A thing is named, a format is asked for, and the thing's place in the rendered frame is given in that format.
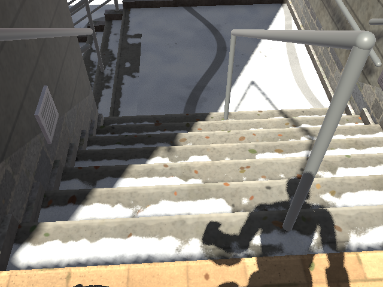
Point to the stairs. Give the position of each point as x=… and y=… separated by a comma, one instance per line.
x=102, y=82
x=188, y=187

